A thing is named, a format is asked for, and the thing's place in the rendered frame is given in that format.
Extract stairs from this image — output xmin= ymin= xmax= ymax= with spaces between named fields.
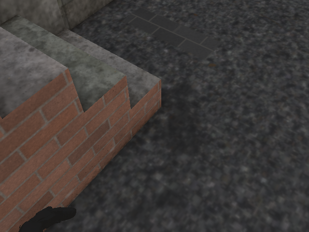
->
xmin=0 ymin=14 xmax=161 ymax=232

